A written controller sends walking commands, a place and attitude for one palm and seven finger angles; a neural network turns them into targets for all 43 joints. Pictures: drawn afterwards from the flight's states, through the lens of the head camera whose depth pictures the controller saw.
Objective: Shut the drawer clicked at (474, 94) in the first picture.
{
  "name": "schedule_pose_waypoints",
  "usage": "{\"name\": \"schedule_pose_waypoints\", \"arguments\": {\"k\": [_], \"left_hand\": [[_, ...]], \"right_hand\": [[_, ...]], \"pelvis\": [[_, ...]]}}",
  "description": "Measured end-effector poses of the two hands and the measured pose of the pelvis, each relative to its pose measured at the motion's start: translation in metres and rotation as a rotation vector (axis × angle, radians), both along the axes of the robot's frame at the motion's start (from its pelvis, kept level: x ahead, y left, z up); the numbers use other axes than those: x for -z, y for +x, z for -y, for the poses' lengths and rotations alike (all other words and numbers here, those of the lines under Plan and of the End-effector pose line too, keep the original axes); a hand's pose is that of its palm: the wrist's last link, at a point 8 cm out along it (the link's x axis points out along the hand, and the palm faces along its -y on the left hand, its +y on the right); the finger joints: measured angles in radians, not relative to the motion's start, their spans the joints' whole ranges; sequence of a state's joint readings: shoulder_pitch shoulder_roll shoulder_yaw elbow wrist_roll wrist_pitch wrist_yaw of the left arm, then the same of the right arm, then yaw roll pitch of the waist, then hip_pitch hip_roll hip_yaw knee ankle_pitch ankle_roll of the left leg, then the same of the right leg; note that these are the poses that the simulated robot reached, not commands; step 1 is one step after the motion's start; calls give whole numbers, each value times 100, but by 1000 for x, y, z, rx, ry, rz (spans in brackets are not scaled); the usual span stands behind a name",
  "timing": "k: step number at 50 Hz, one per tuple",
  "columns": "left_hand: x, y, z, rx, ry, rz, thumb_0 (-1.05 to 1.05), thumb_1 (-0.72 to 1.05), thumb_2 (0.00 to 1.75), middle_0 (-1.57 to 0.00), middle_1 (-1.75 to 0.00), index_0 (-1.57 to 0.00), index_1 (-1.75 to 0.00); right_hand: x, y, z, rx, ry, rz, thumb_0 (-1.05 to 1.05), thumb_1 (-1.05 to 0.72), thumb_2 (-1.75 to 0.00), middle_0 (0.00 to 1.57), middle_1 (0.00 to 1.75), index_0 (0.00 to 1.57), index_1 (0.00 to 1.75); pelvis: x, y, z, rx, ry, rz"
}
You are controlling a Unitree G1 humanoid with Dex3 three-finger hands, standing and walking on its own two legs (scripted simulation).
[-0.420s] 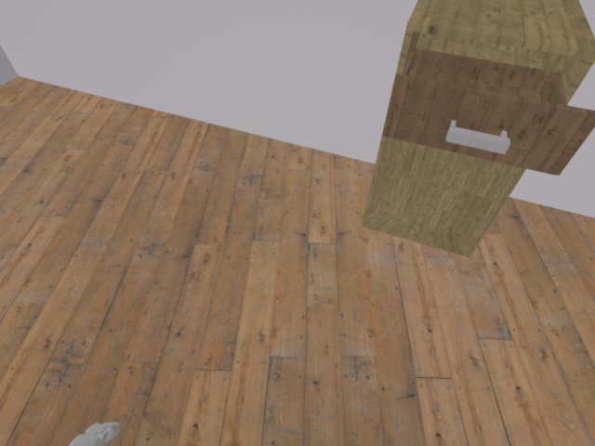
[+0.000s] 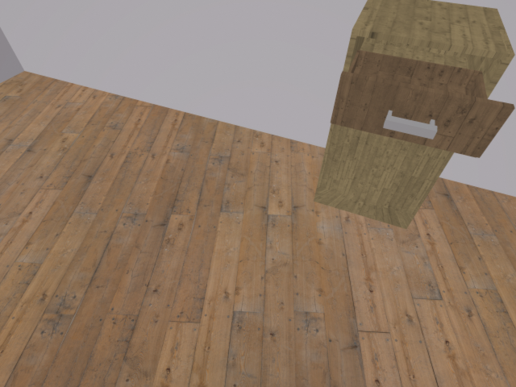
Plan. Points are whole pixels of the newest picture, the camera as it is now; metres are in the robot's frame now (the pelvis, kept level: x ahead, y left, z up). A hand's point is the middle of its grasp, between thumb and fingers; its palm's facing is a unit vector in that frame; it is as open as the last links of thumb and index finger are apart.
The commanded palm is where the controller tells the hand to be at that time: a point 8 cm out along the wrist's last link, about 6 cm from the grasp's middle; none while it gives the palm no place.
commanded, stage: stand and wait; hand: left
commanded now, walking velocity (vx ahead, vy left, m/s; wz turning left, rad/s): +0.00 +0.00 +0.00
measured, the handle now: (410, 122) +0.79 -0.36 -0.01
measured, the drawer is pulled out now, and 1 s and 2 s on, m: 0.28 0.28 0.28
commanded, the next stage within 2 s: look at it before walking up in 0.42 s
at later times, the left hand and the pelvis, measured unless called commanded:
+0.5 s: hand out of the picture +0.06 +0.24 -0.15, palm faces -0.04 -0.94 -0.34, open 7.4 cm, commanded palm none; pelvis -0.02 -0.01 +0.00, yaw +0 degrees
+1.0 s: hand out of the picture +0.07 +0.23 -0.15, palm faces -0.04 -0.94 -0.33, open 7.4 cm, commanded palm none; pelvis -0.01 -0.01 +0.00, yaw +0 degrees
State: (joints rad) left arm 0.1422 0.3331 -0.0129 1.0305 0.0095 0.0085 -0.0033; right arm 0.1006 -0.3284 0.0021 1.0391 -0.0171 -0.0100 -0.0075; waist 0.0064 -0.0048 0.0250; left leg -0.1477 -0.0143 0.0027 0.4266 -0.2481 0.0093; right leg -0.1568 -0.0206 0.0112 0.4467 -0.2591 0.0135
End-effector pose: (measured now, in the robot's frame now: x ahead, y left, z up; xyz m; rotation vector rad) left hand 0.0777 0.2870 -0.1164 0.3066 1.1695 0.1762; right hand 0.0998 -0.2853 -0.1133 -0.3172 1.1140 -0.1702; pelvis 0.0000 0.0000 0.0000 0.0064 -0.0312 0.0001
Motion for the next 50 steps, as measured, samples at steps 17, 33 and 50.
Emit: {"name": "schedule_pose_waypoints", "arguments": {"k": [17,33,50], "left_hand": [[-1,-30,-1,-12,18,-70,1,90,90,-21,-30,-21,-30],[-3,-14,9,6,8,-22,0,90,90,-21,-30,-21,-30],[-2,-16,8,-3,7,-47,0,90,90,-21,-30,-21,-30]], "right_hand": [[8,-54,15,42,-5,-122,0,-90,-90,20,30,20,30],[7,-47,14,38,8,-96,0,-90,-90,20,30,20,30],[4,-38,17,33,-3,-98,0,-90,-90,20,30,20,30]], "pelvis": [[-3,-14,7,2,-1,0],[-3,-14,11,3,0,-3],[-4,-9,11,3,-2,-7]]}}
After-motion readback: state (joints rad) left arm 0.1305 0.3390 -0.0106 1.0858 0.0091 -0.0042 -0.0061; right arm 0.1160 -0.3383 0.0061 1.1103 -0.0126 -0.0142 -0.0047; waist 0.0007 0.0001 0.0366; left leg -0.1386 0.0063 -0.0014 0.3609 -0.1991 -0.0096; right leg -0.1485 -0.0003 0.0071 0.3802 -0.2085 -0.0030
